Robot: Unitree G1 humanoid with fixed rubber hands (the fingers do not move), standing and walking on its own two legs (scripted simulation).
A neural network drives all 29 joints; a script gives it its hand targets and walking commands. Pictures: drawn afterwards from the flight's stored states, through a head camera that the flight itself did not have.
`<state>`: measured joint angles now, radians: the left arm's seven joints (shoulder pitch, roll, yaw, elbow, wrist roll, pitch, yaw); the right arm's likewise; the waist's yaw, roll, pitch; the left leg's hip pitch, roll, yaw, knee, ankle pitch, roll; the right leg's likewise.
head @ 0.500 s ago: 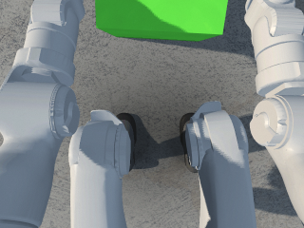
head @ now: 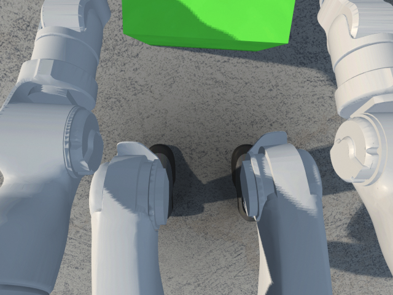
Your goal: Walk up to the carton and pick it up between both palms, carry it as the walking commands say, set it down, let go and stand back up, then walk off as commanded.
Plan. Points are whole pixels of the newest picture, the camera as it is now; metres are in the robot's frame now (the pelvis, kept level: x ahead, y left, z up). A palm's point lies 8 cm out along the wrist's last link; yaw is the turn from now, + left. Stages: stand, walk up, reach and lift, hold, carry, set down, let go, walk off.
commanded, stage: set down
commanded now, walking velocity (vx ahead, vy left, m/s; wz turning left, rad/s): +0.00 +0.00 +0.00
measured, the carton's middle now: out of the picture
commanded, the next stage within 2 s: let go in 1.80 s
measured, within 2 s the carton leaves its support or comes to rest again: neither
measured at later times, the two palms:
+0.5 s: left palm out of the picture +0.58 +0.17 -0.18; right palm out of the picture +0.55 -0.22 -0.17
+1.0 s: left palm out of the picture +0.58 +0.17 -0.04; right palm out of the picture +0.56 -0.23 -0.03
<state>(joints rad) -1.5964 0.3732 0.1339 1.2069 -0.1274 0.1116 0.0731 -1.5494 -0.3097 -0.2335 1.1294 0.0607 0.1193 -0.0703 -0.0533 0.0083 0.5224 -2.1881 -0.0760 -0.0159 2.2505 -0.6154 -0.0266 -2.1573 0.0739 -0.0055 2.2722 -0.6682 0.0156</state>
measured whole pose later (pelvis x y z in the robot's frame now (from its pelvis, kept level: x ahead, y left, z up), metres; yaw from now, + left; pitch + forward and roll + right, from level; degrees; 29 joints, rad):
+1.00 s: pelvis -0.01 +0.00 +0.10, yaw +0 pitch +32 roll +1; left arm -1.56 0.47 0.15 0.93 -0.17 0.26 0.08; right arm -1.50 -0.42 -0.17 0.81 0.20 0.29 -0.13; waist -0.04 0.00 0.52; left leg -1.91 -0.05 -0.01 1.91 -0.55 -0.02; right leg -1.90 0.08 0.01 1.93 -0.58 0.00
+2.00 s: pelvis +0.02 +0.00 +0.33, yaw +0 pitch +27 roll +0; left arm -1.34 0.36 0.24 0.85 0.01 0.24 0.06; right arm -1.26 -0.33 -0.25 0.76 -0.01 0.23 -0.05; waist -0.05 0.02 0.53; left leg -1.15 -0.04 -0.05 0.97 -0.28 -0.01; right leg -1.14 0.05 0.04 0.98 -0.30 0.00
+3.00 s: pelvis +0.11 +0.01 +0.41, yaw -1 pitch -4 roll +0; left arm 0.23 0.20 0.04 0.44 0.00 0.09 -0.06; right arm 0.23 -0.20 -0.04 0.42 -0.01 0.10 0.08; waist 0.01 -0.01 0.14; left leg -0.13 -0.04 -0.04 0.47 -0.27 0.01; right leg -0.12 0.03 0.07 0.48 -0.29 0.00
